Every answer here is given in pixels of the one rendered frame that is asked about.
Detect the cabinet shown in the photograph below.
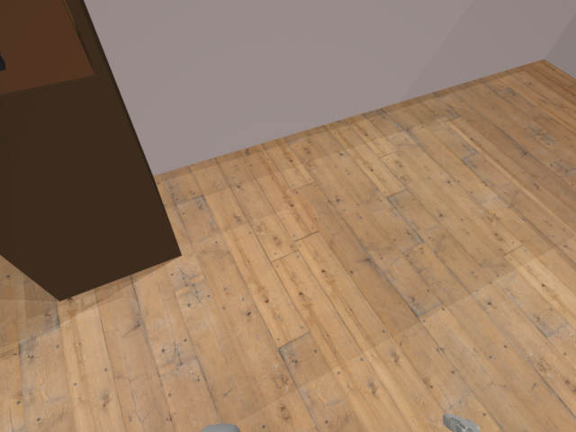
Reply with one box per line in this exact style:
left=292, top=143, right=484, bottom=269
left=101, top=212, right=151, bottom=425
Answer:
left=0, top=0, right=182, bottom=302

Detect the drawer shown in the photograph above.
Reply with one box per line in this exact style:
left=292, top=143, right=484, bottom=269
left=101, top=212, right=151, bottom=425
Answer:
left=0, top=0, right=95, bottom=95

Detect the right robot hand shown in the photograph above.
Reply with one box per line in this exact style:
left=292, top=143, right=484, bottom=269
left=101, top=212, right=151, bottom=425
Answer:
left=443, top=413, right=481, bottom=432

